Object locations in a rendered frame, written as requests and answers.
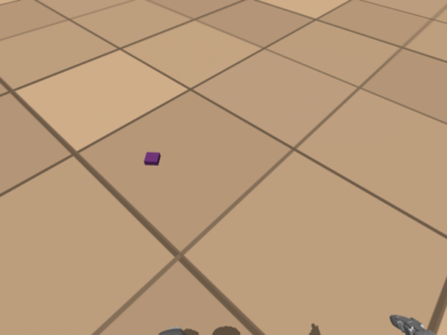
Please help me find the right robot hand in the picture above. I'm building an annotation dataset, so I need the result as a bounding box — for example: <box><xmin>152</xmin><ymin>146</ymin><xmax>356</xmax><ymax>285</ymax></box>
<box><xmin>390</xmin><ymin>315</ymin><xmax>436</xmax><ymax>335</ymax></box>

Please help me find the small box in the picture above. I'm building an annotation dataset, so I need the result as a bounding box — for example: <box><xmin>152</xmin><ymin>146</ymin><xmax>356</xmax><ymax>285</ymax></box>
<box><xmin>144</xmin><ymin>152</ymin><xmax>161</xmax><ymax>165</ymax></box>

